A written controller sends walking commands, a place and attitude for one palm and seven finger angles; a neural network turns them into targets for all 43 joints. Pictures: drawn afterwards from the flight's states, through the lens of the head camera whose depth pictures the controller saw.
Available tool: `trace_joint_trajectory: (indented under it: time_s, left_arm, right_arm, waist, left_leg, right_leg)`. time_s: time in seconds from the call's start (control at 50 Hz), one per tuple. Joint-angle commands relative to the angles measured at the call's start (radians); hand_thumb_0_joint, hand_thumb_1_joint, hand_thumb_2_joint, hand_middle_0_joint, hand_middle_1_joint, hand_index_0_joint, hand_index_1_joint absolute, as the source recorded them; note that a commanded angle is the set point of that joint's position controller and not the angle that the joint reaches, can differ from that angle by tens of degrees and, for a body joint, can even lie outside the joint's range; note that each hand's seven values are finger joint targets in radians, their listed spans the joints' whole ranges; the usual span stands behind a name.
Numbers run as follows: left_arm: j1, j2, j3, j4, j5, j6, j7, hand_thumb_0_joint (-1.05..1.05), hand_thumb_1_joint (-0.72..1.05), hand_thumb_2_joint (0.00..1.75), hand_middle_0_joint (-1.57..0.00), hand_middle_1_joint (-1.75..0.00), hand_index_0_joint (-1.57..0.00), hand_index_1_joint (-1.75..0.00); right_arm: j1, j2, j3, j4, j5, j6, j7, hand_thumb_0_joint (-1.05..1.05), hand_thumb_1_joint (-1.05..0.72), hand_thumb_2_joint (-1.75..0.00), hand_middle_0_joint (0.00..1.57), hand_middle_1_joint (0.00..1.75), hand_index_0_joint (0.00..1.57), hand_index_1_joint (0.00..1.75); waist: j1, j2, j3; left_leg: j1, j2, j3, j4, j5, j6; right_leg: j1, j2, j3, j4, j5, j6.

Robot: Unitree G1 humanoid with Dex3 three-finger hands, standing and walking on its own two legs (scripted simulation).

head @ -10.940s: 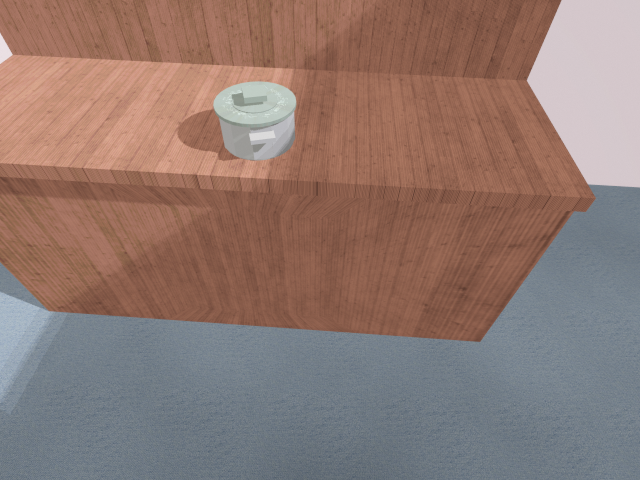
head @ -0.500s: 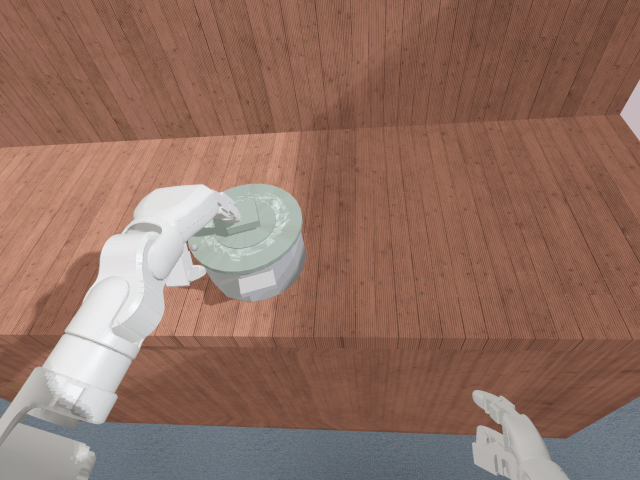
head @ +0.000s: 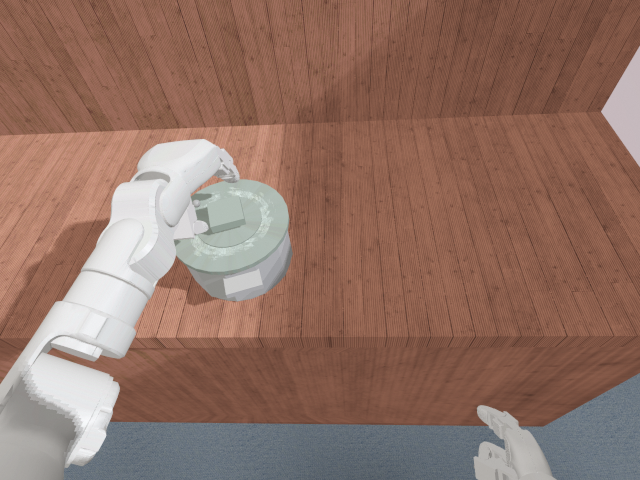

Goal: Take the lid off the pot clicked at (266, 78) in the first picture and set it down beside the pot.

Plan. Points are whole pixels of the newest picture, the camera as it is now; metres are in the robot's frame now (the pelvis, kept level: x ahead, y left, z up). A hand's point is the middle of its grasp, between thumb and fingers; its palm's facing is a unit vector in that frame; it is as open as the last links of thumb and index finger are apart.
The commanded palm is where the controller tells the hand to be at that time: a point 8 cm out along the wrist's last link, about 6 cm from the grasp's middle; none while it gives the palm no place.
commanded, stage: move the open hand above the knob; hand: left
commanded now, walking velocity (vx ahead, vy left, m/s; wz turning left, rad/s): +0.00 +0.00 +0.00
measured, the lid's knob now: (226, 213) +0.46 +0.16 +0.05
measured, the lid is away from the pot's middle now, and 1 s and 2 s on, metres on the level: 0.00 0.00 0.00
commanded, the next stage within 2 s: lower the open fingers around the knob in 0.98 s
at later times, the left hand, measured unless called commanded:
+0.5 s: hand (217, 196) +0.44 +0.15 +0.11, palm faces -0.27 -0.05 -0.96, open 10.3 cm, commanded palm +0.42 +0.16 +0.18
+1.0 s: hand (214, 204) +0.42 +0.15 +0.11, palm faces -0.28 -0.06 -0.96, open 10.3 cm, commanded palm +0.41 +0.16 +0.18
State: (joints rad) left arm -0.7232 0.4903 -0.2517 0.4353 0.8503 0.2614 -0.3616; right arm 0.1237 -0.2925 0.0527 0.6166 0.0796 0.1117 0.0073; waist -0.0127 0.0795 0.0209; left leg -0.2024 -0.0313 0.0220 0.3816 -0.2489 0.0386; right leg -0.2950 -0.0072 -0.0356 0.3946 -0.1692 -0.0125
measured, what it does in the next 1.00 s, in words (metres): stands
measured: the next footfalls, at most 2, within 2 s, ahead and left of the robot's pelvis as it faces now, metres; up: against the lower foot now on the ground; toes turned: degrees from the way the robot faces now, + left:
none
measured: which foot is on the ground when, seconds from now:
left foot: down 0.00-1.00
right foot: down 0.00-1.00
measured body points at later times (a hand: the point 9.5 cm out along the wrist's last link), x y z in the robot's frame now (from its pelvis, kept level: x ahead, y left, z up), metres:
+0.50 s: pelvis +0.01 +0.01 +0.00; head +0.05 -0.03 +0.44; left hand +0.44 +0.15 +0.17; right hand +0.15 -0.23 -0.13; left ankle -0.04 +0.10 -0.74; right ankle +0.02 -0.11 -0.74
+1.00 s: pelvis +0.01 +0.00 +0.00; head +0.04 -0.04 +0.45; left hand +0.43 +0.15 +0.17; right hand +0.17 -0.23 -0.12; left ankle -0.04 +0.10 -0.74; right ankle +0.02 -0.11 -0.74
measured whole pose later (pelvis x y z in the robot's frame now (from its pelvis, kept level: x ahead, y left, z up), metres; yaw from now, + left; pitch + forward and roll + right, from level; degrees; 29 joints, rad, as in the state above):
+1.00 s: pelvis +0.01 +0.00 +0.00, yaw +0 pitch +4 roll +0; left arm -0.73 0.41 -0.32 0.43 0.87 0.33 -0.35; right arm 0.14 -0.29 0.05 0.60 0.07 0.13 0.03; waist -0.01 0.10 -0.01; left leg -0.20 -0.04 0.02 0.39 -0.26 0.05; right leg -0.29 -0.02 -0.04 0.41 -0.19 -0.01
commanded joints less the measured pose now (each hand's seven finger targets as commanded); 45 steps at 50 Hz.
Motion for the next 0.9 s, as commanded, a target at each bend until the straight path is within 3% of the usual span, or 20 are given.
trace_joint_trajectory:
  time_s: [0.0,0.06,0.12,0.18,0.22,0.26,0.32,0.38,0.42,0.44,0.52,0.56,0.62,0.64,0.66,0.68,0.74,0.8,0.84,0.88]
  left_arm:
    - [-0.426,0.116,0.041,-0.236,0.027,0.007,0.033,0.0,-0.28,1.34,-0.81,-0.08,-0.81,-0.08]
    - [-0.49,0.191,0.099,-0.236,0.037,0.011,0.027,0.0,-0.28,1.34,-0.81,-0.08,-0.81,-0.08]
    - [-0.53,0.237,0.142,-0.051,0.036,0.019,0.032,0.0,-0.28,1.34,-0.81,-0.08,-0.81,-0.08]
    - [-0.553,0.216,0.134,-0.12,0.031,0.007,0.047,0.0,-0.28,1.34,-0.81,-0.08,-0.81,-0.08]
    - [-0.52,0.12,0.06,-0.161,0.03,0.001,0.051,0.0,-0.28,1.34,-0.81,-0.08,-0.81,-0.08]
    - [-0.416,0.103,0.063,-0.108,0.036,0.006,0.048,0.0,-0.28,1.34,-0.81,-0.08,-0.81,-0.08]
    - [-0.423,0.145,0.092,-0.006,0.045,0.021,0.05,0.0,-0.28,1.34,-0.81,-0.08,-0.81,-0.08]
    - [-0.596,0.178,0.1,-0.207,0.048,0.022,0.065,0.0,-0.28,1.34,-0.81,-0.08,-0.81,-0.08]
    - [-0.658,0.139,0.062,-0.306,0.046,0.017,0.08,0.0,-0.28,1.34,-0.81,-0.08,-0.81,-0.08]
    - [-0.628,0.137,0.073,-0.291,0.043,0.019,0.085,0.0,-0.28,1.34,-0.81,-0.08,-0.81,-0.08]
    - [-0.401,0.112,0.083,0.037,0.039,0.056,0.088,0.0,-0.28,1.34,-0.81,-0.08,-0.81,-0.08]
    - [-0.445,0.041,0.014,0.036,0.045,0.068,0.081,0.0,-0.28,1.34,-0.81,-0.08,-0.81,-0.08]
    - [-0.609,0.04,-0.013,-0.258,0.051,0.059,0.079,0.0,-0.28,1.34,-0.81,-0.08,-0.81,-0.08]
    - [-0.65,0.062,0.001,-0.342,0.049,0.05,0.078,0.0,-0.28,1.34,-0.81,-0.08,-0.81,-0.08]
    - [-0.655,0.084,0.018,-0.351,0.045,0.046,0.079,0.0,-0.28,1.34,-0.81,-0.08,-0.81,-0.08]
    - [-0.586,0.161,0.097,-0.242,0.05,0.052,0.085,0.0,-0.28,1.34,-0.81,-0.08,-0.81,-0.08]
    - [-0.435,0.199,0.154,0.005,0.04,0.066,0.089,0.0,-0.28,1.34,-0.81,-0.08,-0.81,-0.08]
    - [-0.454,0.081,0.047,-0.05,0.044,0.072,0.083,0.0,-0.28,1.34,-0.81,-0.08,-0.81,-0.08]
    - [-0.46,0.03,0.0,-0.138,0.049,0.07,0.068,0.0,-0.28,1.34,-0.81,-0.08,-0.81,-0.08]
    - [-0.477,0.098,0.041,-0.226,0.048,0.058,0.06,0.0,-0.28,1.34,-0.81,-0.08,-0.81,-0.08]
  right_arm:
    - [-0.07,-0.101,-0.055,-0.164,-0.006,-0.042,0.026,0.0,-0.9,-0.9,0.2,0.3,0.2,0.3]
    - [-0.04,-0.106,-0.06,-0.16,-0.009,-0.038,0.023,0.0,-0.9,-0.9,0.2,0.3,0.2,0.3]
    - [-0.013,-0.117,-0.052,-0.118,-0.003,-0.031,-0.002,0.0,-0.9,-0.9,0.2,0.3,0.2,0.3]
    - [-0.013,-0.109,-0.052,-0.13,-0.01,-0.043,0.003,0.0,-0.9,-0.9,0.2,0.3,0.2,0.3]
    - [-0.024,-0.094,-0.052,-0.145,-0.014,-0.048,0.017,0.0,-0.9,-0.9,0.2,0.3,0.2,0.3]
    - [-0.003,-0.099,-0.06,-0.145,-0.009,-0.043,0.029,0.0,-0.9,-0.9,0.2,0.3,0.2,0.3]
    - [0.004,-0.116,-0.054,-0.132,0.002,-0.029,0.026,0.0,-0.9,-0.9,0.2,0.3,0.2,0.3]
    - [-0.015,-0.103,-0.058,-0.155,-0.01,-0.035,0.023,0.0,-0.9,-0.9,0.2,0.3,0.2,0.3]
    - [-0.019,-0.086,-0.061,-0.162,-0.018,-0.05,0.027,0.0,-0.9,-0.9,0.2,0.3,0.2,0.3]
    - [-0.015,-0.087,-0.064,-0.156,-0.019,-0.052,0.028,0.0,-0.9,-0.9,0.2,0.3,0.2,0.3]
    - [0.0,-0.107,-0.045,-0.11,0.002,-0.036,0.024,0.0,-0.9,-0.9,0.2,0.3,0.2,0.3]
    - [-0.017,-0.108,-0.047,-0.112,0.006,-0.027,0.029,0.0,-0.9,-0.9,0.2,0.3,0.2,0.3]
    - [-0.058,-0.087,-0.058,-0.162,-0.011,-0.038,0.041,0.0,-0.9,-0.9,0.2,0.3,0.2,0.3]
    - [-0.062,-0.084,-0.061,-0.172,-0.014,-0.041,0.043,0.0,-0.9,-0.9,0.2,0.3,0.2,0.3]
    - [-0.047,-0.078,-0.063,-0.174,-0.019,-0.05,0.041,0.0,-0.9,-0.9,0.2,0.3,0.2,0.3]
    - [-0.029,-0.089,-0.061,-0.15,-0.019,-0.045,0.035,0.0,-0.9,-0.9,0.2,0.3,0.2,0.3]
    - [-0.031,-0.107,-0.039,-0.112,-0.001,-0.031,0.011,0.0,-0.9,-0.9,0.2,0.3,0.2,0.3]
    - [-0.065,-0.091,-0.039,-0.133,-0.001,-0.031,0.017,0.0,-0.9,-0.9,0.2,0.3,0.2,0.3]
    - [-0.086,-0.086,-0.046,-0.158,-0.004,-0.03,0.029,0.0,-0.9,-0.9,0.2,0.3,0.2,0.3]
    - [-0.079,-0.087,-0.048,-0.176,-0.007,-0.031,0.033,0.0,-0.9,-0.9,0.2,0.3,0.2,0.3]
  waist:
    - [0.003,0.039,-0.473]
    - [-0.013,-0.052,-0.493]
    - [-0.025,-0.195,-0.377]
    - [-0.006,-0.075,-0.438]
    - [-0.003,0.001,-0.483]
    - [-0.003,-0.058,-0.459]
    - [-0.007,-0.155,-0.359]
    - [-0.006,-0.044,-0.489]
    - [-0.015,0.025,-0.554]
    - [-0.017,-0.016,-0.543]
    - [-0.004,-0.179,-0.323]
    - [-0.011,-0.144,-0.305]
    - [-0.01,0.039,-0.519]
    - [-0.017,0.032,-0.574]
    - [-0.017,0.022,-0.595]
    - [-0.008,-0.065,-0.541]
    - [0.006,-0.225,-0.35]
    - [0.01,-0.128,-0.347]
    - [0.002,-0.058,-0.421]
    - [0.007,-0.025,-0.489]
  left_leg:
    - [0.107,-0.004,-0.051,0.015,0.438,0.026]
    - [0.123,0.004,-0.063,0.025,0.471,0.036]
    - [0.019,-0.004,-0.037,-0.008,0.324,0.039]
    - [0.053,0.001,-0.051,-0.003,0.39,0.036]
    - [0.108,0.008,-0.069,0.019,0.498,0.03]
    - [0.116,0.014,-0.064,0.027,0.53,0.029]
    - [0.023,0.003,-0.037,-0.005,0.364,0.024]
    - [0.09,0.008,-0.062,0.012,0.444,0.035]
    - [0.167,0.026,-0.091,0.037,0.545,0.033]
    - [0.171,0.031,-0.099,0.043,0.563,0.033]
    - [0.011,0.007,-0.047,-0.013,0.356,0.017]
    - [0.002,0.005,-0.037,-0.022,0.311,0.016]
    - [0.154,0.013,-0.082,0.029,0.491,0.023]
    - [0.203,0.021,-0.099,0.048,0.56,0.024]
    - [0.216,0.027,-0.104,0.056,0.585,0.029]
    - [0.171,0.024,-0.096,0.045,0.543,0.029]
    - [0.0,0.005,-0.04,-0.019,0.33,0.024]
    - [0.01,-0.001,-0.032,-0.02,0.324,0.021]
    - [0.072,0.0,-0.043,0.011,0.408,0.026]
    - [0.121,0.002,-0.061,0.027,0.486,0.028]
  right_leg:
    - [0.225,-0.004,0.033,0.032,0.335,-0.038]
    - [0.24,0.011,0.026,0.026,0.362,-0.028]
    - [0.24,0.009,0.024,0.001,0.326,-0.018]
    - [0.235,-0.001,0.038,0.024,0.336,-0.035]
    - [0.206,-0.004,0.037,0.041,0.35,-0.039]
    - [0.195,0.008,0.019,0.035,0.353,-0.03]
    - [0.204,0.013,0.005,0.02,0.317,-0.024]
    - [0.225,0.001,0.036,0.036,0.341,-0.036]
    - [0.189,-0.002,0.049,0.048,0.343,-0.041]
    - [0.184,0.007,0.04,0.043,0.343,-0.039]
    - [0.187,0.019,-0.004,0.022,0.293,-0.026]
    - [0.158,0.015,-0.008,0.021,0.251,-0.029]
    - [0.166,0.0,0.028,0.052,0.307,-0.044]
    - [0.179,0.006,0.027,0.057,0.334,-0.041]
    - [0.185,0.006,0.037,0.057,0.343,-0.039]
    - [0.209,0.014,0.026,0.048,0.347,-0.036]
    - [0.249,0.016,0.01,0.018,0.316,-0.023]
    - [0.223,0.001,0.015,0.024,0.301,-0.028]
    - [0.215,0.002,0.018,0.035,0.336,-0.034]
    - [0.244,0.003,0.023,0.045,0.371,-0.034]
